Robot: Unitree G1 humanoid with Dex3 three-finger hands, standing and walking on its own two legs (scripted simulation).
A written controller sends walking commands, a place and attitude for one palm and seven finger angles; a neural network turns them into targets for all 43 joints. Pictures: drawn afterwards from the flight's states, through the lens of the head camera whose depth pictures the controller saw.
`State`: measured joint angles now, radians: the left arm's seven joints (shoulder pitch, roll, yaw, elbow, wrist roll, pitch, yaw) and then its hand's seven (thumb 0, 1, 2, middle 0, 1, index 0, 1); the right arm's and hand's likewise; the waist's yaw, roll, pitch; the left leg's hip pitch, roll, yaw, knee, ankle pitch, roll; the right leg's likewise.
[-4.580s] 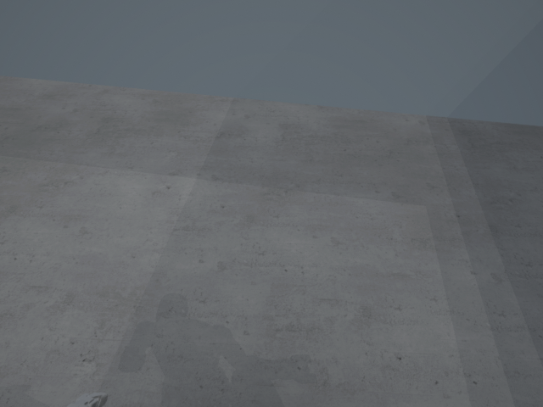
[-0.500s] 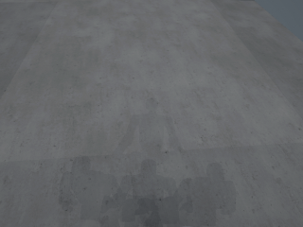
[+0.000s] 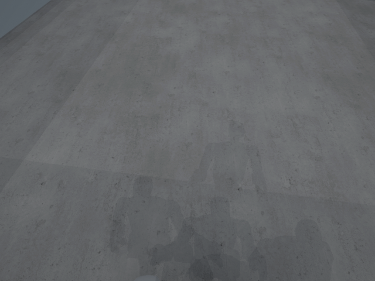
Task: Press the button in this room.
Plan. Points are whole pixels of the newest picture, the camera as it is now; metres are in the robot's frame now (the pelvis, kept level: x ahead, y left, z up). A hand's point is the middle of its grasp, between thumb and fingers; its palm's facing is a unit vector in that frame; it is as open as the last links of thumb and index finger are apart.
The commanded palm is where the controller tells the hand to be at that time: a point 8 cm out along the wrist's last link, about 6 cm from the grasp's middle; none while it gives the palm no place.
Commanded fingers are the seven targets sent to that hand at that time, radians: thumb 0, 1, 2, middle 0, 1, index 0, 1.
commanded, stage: turn or walk to find it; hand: left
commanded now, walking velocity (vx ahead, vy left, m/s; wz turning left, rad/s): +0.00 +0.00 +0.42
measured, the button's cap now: out of the picture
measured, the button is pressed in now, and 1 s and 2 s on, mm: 0 0 0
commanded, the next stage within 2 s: none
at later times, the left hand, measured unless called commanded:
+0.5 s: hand out of the picture +0.05 +0.23 -0.15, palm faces +0.21 -0.93 -0.29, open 7.4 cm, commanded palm none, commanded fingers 0.00 0.90 0.90 -0.20 -0.30 -0.20 -0.30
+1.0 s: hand out of the picture -0.11 +0.23 -0.19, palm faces +0.45 -0.86 -0.24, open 7.4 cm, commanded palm none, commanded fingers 0.00 0.90 0.90 -0.20 -0.30 -0.20 -0.30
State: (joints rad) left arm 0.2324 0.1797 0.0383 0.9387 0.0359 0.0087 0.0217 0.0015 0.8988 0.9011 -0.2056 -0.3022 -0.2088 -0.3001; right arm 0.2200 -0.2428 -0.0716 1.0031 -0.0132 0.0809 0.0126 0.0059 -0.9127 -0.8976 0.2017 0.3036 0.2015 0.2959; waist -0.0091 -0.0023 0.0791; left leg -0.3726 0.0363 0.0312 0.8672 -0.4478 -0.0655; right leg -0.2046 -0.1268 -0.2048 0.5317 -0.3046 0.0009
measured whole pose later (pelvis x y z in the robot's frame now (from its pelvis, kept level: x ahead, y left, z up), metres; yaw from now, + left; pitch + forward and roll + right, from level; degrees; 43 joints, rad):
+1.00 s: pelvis -0.03 +0.03 -0.01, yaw +25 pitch +0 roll +0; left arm 0.26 0.25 0.07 0.99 0.02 0.06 0.02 0.00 0.90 0.90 -0.20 -0.30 -0.21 -0.30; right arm 0.15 -0.21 -0.05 0.96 -0.02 0.03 0.01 0.00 -0.91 -0.90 0.20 0.30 0.20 0.30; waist 0.02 -0.06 0.09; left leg -0.27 0.01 0.09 0.62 -0.33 0.03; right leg -0.35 -0.15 -0.16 0.86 -0.52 0.06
